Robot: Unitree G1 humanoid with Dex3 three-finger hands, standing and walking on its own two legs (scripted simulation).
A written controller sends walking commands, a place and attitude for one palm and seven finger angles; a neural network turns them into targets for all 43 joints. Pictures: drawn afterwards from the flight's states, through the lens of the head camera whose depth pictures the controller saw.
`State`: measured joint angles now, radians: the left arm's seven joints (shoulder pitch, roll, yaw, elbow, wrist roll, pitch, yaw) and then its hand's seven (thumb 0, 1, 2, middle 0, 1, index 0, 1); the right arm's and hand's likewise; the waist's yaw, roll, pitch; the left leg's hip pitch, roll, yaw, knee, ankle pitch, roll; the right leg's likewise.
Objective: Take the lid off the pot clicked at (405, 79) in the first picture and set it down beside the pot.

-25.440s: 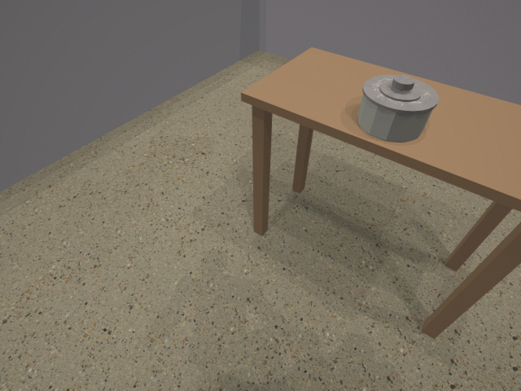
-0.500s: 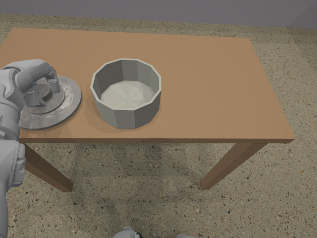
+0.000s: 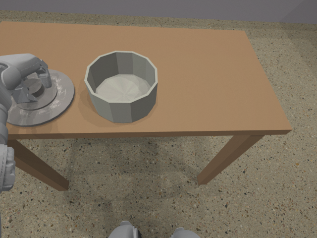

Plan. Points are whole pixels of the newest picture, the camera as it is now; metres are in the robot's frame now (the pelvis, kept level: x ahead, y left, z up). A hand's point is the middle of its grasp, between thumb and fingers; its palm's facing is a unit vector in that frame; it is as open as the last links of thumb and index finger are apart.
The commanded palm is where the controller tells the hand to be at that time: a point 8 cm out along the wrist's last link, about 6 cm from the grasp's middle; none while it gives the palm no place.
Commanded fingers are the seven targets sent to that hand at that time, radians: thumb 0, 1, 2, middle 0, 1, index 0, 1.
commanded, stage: open the fingers wide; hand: left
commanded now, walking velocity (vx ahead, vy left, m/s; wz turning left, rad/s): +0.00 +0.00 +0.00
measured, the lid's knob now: (32, 88) +0.49 +0.30 +0.06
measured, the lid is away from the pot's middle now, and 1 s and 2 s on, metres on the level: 0.23 0.24 0.24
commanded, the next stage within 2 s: raise the empty hand in 0.98 s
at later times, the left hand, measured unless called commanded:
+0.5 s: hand (25, 90) +0.47 +0.30 +0.08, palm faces -0.40 -0.08 -0.91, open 8.5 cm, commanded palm +0.48 +0.29 +0.12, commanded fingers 0.00 0.06 0.81 -0.46 -0.83 -0.48 -0.83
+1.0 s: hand (24, 91) +0.46 +0.30 +0.08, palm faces -0.43 -0.05 -0.90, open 11.0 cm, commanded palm +0.48 +0.29 +0.12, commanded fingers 0.00 -0.06 0.75 -0.39 -0.77 -0.39 -0.77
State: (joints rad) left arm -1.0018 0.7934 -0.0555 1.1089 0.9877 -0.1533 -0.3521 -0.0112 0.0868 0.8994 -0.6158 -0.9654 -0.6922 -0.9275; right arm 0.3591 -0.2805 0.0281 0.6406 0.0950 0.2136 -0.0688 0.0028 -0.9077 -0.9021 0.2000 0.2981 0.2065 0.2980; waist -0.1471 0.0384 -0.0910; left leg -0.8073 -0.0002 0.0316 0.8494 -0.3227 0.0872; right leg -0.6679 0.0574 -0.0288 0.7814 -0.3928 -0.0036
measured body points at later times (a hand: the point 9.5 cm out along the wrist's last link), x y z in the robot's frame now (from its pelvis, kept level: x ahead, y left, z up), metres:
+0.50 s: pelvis +0.00 +0.02 +0.00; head +0.08 +0.04 +0.44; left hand +0.48 +0.30 +0.13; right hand +0.02 -0.26 -0.11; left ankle +0.05 +0.06 -0.70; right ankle -0.01 -0.13 -0.70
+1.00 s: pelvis +0.00 +0.01 +0.00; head +0.08 +0.03 +0.45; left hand +0.48 +0.30 +0.13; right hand +0.02 -0.27 -0.11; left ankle +0.05 +0.06 -0.70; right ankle -0.01 -0.13 -0.70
